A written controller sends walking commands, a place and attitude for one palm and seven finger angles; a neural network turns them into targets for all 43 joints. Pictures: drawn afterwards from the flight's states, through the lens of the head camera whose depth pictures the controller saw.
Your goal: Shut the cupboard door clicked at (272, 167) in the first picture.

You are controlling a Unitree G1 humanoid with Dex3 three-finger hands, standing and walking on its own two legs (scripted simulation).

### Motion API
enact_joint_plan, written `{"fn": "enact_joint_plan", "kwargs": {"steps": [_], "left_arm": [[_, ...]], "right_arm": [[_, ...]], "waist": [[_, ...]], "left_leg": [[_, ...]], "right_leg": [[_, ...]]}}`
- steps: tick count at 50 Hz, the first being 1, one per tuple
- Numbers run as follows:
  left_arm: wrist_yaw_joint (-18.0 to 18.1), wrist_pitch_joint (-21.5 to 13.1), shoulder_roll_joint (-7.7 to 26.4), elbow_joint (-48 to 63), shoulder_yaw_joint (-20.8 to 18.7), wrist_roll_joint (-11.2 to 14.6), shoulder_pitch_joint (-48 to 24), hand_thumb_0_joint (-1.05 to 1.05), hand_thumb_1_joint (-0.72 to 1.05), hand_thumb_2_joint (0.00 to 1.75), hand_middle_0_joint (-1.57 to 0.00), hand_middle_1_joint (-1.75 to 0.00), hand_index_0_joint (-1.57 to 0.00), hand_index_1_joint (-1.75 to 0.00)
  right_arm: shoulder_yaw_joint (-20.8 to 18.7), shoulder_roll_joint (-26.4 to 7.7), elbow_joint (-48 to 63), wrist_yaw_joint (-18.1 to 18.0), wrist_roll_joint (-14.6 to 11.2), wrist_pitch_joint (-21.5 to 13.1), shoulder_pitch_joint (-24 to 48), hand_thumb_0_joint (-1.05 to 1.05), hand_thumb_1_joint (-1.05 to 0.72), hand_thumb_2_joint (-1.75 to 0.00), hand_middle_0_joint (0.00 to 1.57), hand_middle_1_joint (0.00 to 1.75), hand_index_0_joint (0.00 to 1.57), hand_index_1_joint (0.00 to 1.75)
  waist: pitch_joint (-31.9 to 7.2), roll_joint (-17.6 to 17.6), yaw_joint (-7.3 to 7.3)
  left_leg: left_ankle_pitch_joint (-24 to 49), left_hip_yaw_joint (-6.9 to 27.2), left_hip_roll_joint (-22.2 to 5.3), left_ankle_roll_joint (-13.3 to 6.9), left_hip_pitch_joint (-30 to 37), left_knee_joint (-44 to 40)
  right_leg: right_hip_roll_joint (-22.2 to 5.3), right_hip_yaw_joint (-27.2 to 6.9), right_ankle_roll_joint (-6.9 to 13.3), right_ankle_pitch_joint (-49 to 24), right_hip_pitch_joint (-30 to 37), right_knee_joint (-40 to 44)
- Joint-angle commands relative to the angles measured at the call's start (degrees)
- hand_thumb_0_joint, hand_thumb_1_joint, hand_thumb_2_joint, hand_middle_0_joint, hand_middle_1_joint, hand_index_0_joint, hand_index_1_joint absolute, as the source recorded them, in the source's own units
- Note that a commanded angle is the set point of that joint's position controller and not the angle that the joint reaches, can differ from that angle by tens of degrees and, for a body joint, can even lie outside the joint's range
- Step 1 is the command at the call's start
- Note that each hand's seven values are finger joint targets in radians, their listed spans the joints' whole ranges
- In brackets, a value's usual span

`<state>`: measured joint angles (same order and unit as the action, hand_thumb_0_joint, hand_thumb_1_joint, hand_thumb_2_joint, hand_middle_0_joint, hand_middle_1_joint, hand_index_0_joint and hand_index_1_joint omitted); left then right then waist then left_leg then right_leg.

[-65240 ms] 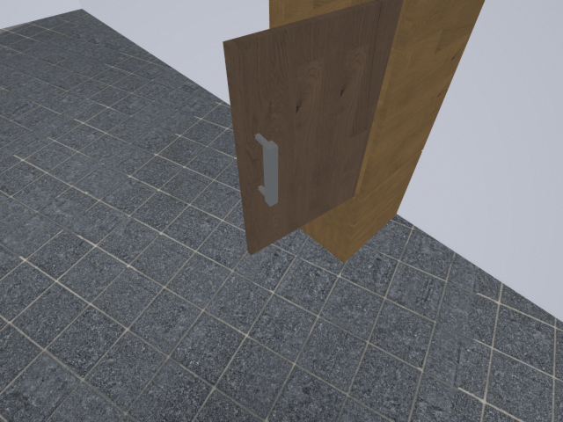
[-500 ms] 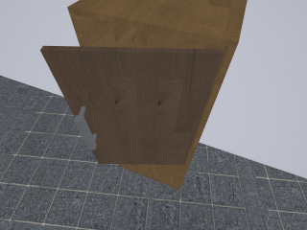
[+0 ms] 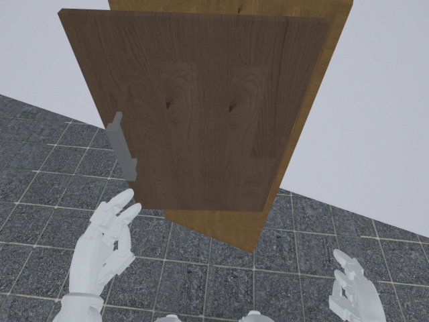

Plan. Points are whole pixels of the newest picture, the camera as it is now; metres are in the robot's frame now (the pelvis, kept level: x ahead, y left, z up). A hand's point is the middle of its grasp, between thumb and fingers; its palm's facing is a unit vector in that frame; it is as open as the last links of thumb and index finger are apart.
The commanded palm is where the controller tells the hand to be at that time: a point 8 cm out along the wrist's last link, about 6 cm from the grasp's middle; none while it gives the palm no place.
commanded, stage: raise the hand and make a fist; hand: left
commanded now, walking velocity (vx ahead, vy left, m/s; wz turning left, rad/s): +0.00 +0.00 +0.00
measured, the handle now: (125, 148) +0.46 +0.22 +0.04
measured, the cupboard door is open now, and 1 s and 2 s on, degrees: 21 21 21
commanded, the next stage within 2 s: bring the fist close to the handle in 1.62 s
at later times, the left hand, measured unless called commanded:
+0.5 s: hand (113, 280) +0.19 +0.18 +0.01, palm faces +0.01 -1.00 -0.04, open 4.3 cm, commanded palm +0.16 +0.23 +0.02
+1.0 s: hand (98, 263) +0.21 +0.20 +0.04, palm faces +0.02 -1.00 -0.04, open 3.1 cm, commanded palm +0.19 +0.26 +0.04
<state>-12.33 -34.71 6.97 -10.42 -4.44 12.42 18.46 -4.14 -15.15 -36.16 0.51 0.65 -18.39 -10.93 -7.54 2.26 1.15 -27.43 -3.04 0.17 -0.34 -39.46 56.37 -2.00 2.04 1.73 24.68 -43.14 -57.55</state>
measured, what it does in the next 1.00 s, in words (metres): stands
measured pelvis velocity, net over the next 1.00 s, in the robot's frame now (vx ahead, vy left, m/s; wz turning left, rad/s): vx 0.00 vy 0.02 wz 0.02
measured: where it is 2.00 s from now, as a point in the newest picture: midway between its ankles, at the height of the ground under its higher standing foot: outside the picture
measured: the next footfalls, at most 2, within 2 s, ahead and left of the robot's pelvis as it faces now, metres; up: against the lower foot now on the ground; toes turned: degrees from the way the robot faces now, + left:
none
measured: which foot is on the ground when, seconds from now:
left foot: down 0.00-1.00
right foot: down 0.00-1.00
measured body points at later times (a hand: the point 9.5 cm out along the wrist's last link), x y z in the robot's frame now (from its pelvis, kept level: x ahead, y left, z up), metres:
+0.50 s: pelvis -0.02 +0.01 -0.04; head +0.04 +0.01 +0.41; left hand +0.19 +0.23 +0.02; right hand +0.15 -0.20 -0.13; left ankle +0.01 +0.12 -0.68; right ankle +0.03 -0.10 -0.68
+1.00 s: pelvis +0.00 +0.02 -0.02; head +0.07 +0.03 +0.42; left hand +0.21 +0.25 +0.04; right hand +0.21 -0.20 -0.09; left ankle +0.01 +0.12 -0.68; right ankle +0.03 -0.10 -0.68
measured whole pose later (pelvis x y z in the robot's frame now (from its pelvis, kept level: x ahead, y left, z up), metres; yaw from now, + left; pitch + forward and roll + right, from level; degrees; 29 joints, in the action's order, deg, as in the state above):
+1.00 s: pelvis +0.00 +0.02 -0.02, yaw +1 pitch +14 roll -2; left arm -12.3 -19.8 13.2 7.8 -6.5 14.3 25.2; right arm 1.8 -12.9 -24.7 -2.7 -0.6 -9.1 -13.1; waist -8.0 -1.4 -1.0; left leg -32.3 0.8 -0.6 -1.4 -49.2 67.0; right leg -1.4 5.5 0.7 28.3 -49.3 -63.3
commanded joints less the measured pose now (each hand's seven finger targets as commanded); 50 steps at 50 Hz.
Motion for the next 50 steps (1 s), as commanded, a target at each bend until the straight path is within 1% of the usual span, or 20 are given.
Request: {"fn": "enact_joint_plan", "kwargs": {"steps": [1,3,5,7,8,11,14,16,18,19,23,26,27,29,34,36,38,39,47,50], "left_arm": [[-3.97,-0.20,7.53,9.77,-4.17,1.74,11.26,0.00,0.90,0.90,-0.47,-0.60,-0.47,-0.60],[-0.45,2.60,9.35,19.41,-5.15,1.98,5.32,0.00,0.90,0.90,-0.51,-0.64,-0.51,-0.64],[2.84,2.14,8.23,28.48,-3.33,0.77,2.37,0.00,0.90,0.90,-0.55,-0.68,-0.55,-0.68],[4.63,-0.19,9.23,37.63,-0.98,-0.35,-4.06,0.00,0.90,0.90,-0.58,-0.72,-0.58,-0.72],[4.72,-0.72,9.01,40.13,0.57,-0.60,-6.38,0.00,0.90,0.90,-0.60,-0.74,-0.60,-0.74],[2.23,0.99,6.85,34.06,3.67,-0.49,-2.38,0.00,0.90,0.90,-0.66,-0.80,-0.66,-0.80],[-0.31,7.90,7.70,27.96,2.59,0.11,3.54,0.00,0.90,0.90,-0.71,-0.86,-0.71,-0.86],[-0.56,13.01,9.76,26.87,-0.91,0.88,6.25,0.00,0.90,0.90,-0.75,-0.90,-0.75,-0.90],[0.78,15.90,11.76,27.66,-4.74,1.04,7.57,0.00,0.90,0.90,-0.79,-0.94,-0.79,-0.94],[1.57,16.13,11.01,30.46,-5.07,1.73,7.11,0.00,0.90,0.90,-0.81,-0.96,-0.81,-0.96],[4.75,12.49,10.87,31.84,-6.37,2.26,5.74,0.00,0.90,0.90,-0.88,-1.04,-0.88,-1.04],[4.20,8.90,8.94,29.93,-3.75,2.09,6.67,0.00,0.90,0.90,-0.93,-1.10,-0.93,-1.10],[3.69,8.23,9.11,29.02,-3.53,2.11,6.88,0.00,0.90,0.90,-0.95,-1.12,-0.95,-1.12],[2.52,7.60,9.93,29.09,-3.10,1.77,6.70,0.00,0.90,0.90,-0.99,-1.16,-0.99,-1.16],[1.52,8.67,11.29,30.55,-4.72,2.40,7.58,0.00,0.90,0.90,-1.08,-1.26,-1.08,-1.26],[1.95,8.83,11.39,31.31,-5.80,2.89,7.56,0.00,0.90,0.90,-1.12,-1.30,-1.12,-1.30],[2.49,8.81,12.31,32.19,-6.71,2.58,7.69,0.00,0.90,0.90,-1.15,-1.34,-1.15,-1.34],[2.46,8.71,10.99,32.33,-5.77,2.79,8.16,0.00,0.90,0.90,-1.17,-1.36,-1.17,-1.36],[-0.06,11.28,11.29,29.41,-5.23,2.84,5.02,0.00,0.90,0.90,-1.30,-1.50,-1.30,-1.50],[-0.47,11.54,12.76,30.22,-7.37,3.62,3.73,0.00,0.90,0.90,-1.30,-1.50,-1.30,-1.50]], "right_arm": [[-1.41,-5.84,16.97,0.55,-1.34,0.84,5.71,0.00,-0.90,-0.90,0.20,0.30,0.20,0.30],[-1.13,-5.65,19.17,-0.62,-1.63,2.06,5.08,0.00,-0.90,-0.90,0.20,0.30,0.20,0.30],[-0.64,-4.78,19.86,-1.34,-1.44,2.57,2.92,0.00,-0.90,-0.90,0.20,0.30,0.20,0.30],[0.09,-4.98,19.31,-2.08,-0.92,2.31,1.44,0.00,-0.90,-0.90,0.20,0.30,0.20,0.30],[0.65,-5.21,18.97,-2.48,-0.59,2.21,0.96,0.00,-0.90,-0.90,0.20,0.30,0.20,0.30],[1.21,-5.78,17.16,-3.15,-0.79,1.58,0.24,0.00,-0.90,-0.90,0.20,0.30,0.20,0.30],[1.63,-5.90,17.37,-3.69,-1.65,2.17,0.18,0.00,-0.90,-0.90,0.20,0.30,0.20,0.30],[1.70,-5.39,18.17,-3.98,-2.27,3.23,0.73,0.00,-0.90,-0.90,0.20,0.30,0.20,0.30],[1.80,-4.75,18.86,-4.22,-2.47,4.00,2.13,0.00,-0.90,-0.90,0.20,0.30,0.20,0.30],[1.96,-4.24,19.25,-4.13,-2.25,4.11,1.64,0.00,-0.90,-0.90,0.20,0.30,0.20,0.30],[2.17,-3.85,18.29,-4.24,-1.43,3.95,1.50,0.00,-0.90,-0.90,0.20,0.30,0.20,0.30],[1.95,-4.50,17.76,-3.84,-1.12,3.42,0.21,0.00,-0.90,-0.90,0.20,0.30,0.20,0.30],[1.82,-4.78,17.58,-3.85,-1.17,3.30,-0.18,0.00,-0.90,-0.90,0.20,0.30,0.20,0.30],[1.60,-5.46,17.79,-3.94,-1.36,3.11,-0.45,0.00,-0.90,-0.90,0.20,0.30,0.20,0.30],[1.27,-5.88,18.38,-4.24,-1.58,3.79,-1.50,0.00,-0.90,-0.90,0.20,0.30,0.20,0.30],[1.07,-5.81,18.40,-4.26,-1.50,4.28,-1.97,0.00,-0.90,-0.90,0.20,0.30,0.20,0.30],[1.14,-5.61,18.41,-4.12,-1.28,4.80,-2.20,0.00,-0.90,-0.90,0.20,0.30,0.20,0.30],[1.15,-5.39,18.46,-3.97,-1.26,5.02,-2.27,0.00,-0.90,-0.90,0.20,0.30,0.20,0.30],[1.73,-6.08,19.50,-3.88,-1.60,6.90,-2.77,0.00,-0.90,-0.90,0.20,0.30,0.20,0.30],[2.04,-5.74,19.30,-4.03,-1.50,6.75,-2.93,0.00,-0.90,-0.90,0.20,0.30,0.20,0.30]], "waist": [[-6.52,-3.72,-6.10],[-9.01,-1.26,-4.70],[-11.05,-3.74,-2.81],[-13.12,-7.74,-0.50],[-12.83,-6.64,1.02],[-11.11,-5.48,2.23],[-11.36,-4.39,0.79],[-12.59,-0.86,-0.98],[-13.71,-1.65,-3.12],[-15.36,-2.48,-3.38],[-12.42,-0.92,-2.84],[-10.21,-2.28,-1.60],[-9.60,-1.12,-1.32],[-10.22,-2.99,-1.18],[-11.98,-5.09,-1.87],[-13.16,-4.27,-1.90],[-13.87,-6.52,-2.25],[-13.96,-6.51,-2.08],[-10.31,-4.93,-0.65],[-12.90,-5.81,-1.26]], "left_leg": [[3.14,0.35,3.41,-0.03,-11.49,0.49],[0.35,1.90,2.46,-0.83,-12.78,1.96],[-0.41,3.33,1.49,-1.22,-10.79,3.10],[0.70,4.64,0.94,-1.57,-8.91,4.91],[0.73,5.54,0.56,-1.87,-8.97,5.41],[-1.03,6.57,0.27,-1.50,-10.76,6.21],[-2.70,6.61,0.68,-1.31,-12.59,4.95],[-2.18,6.02,0.84,-1.22,-13.66,4.02],[0.01,5.57,0.93,-1.20,-13.07,3.00],[1.69,5.64,0.95,-1.07,-11.86,2.34],[4.20,5.99,0.56,-0.89,-11.38,1.82],[2.96,5.87,0.57,-0.60,-11.37,1.70],[2.61,5.86,0.56,-0.62,-11.70,1.74],[2.72,5.77,0.60,-0.77,-10.70,1.35],[6.54,5.90,0.62,-0.66,-7.58,-0.18],[9.29,5.91,0.53,-0.48,-6.14,-0.21],[13.16,5.99,0.45,-0.30,-4.65,-0.26],[14.35,5.92,0.37,-0.11,-3.77,-0.33],[10.67,6.14,0.20,0.02,-4.04,-1.38],[13.35,5.96,0.39,0.00,-2.75,-1.16]], "right_leg": [[-0.26,-4.24,0.91,4.04,2.84,1.98],[0.47,-5.34,0.29,9.75,1.07,2.63],[1.03,-4.69,0.14,10.59,-1.43,2.59],[1.69,-3.59,0.29,6.66,-4.42,0.55],[2.22,-2.72,0.24,5.70,-5.97,-0.29],[2.44,-1.39,-0.05,6.28,-7.74,-0.72],[2.06,-1.47,-0.21,8.45,-5.01,0.88],[1.60,-2.77,-0.53,10.61,-0.65,3.26],[1.69,-2.57,-0.31,9.63,1.88,3.27],[1.51,-1.89,-0.35,7.36,3.22,2.86],[1.95,-0.44,-0.23,3.86,2.47,1.93],[1.66,-0.29,-0.22,4.88,0.01,1.92],[1.59,-0.63,-0.20,5.42,-0.02,2.24],[1.54,-0.26,0.00,4.78,-0.51,1.88],[2.01,0.99,0.22,-0.87,1.64,1.17],[2.34,1.63,0.12,-4.46,2.51,0.58],[2.64,2.06,0.40,-8.32,3.39,-0.30],[2.59,2.32,0.30,-9.69,3.45,-0.33],[2.89,2.25,0.07,-7.20,2.98,1.92],[2.86,1.97,0.21,-10.14,5.16,1.72]]}}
